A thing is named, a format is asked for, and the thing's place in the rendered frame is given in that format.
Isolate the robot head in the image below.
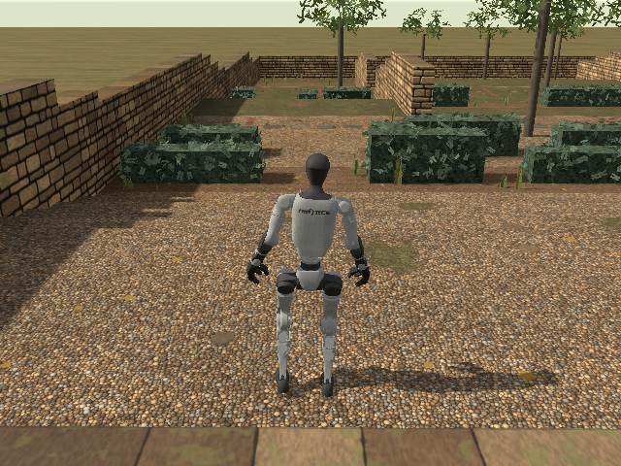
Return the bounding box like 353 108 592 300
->
299 153 332 200

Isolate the right robot hand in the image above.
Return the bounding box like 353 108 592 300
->
348 267 370 286

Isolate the robot left forearm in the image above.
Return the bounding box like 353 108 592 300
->
250 230 272 266

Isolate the left robot hand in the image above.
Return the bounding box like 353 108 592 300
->
246 260 269 284

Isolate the left robot upper arm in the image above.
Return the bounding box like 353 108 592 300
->
263 194 296 247

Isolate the right robot upper arm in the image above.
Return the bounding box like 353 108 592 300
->
336 197 360 250

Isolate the humanoid robot torso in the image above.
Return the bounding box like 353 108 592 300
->
291 190 337 291

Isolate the robot right forearm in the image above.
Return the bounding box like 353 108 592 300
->
350 235 368 271

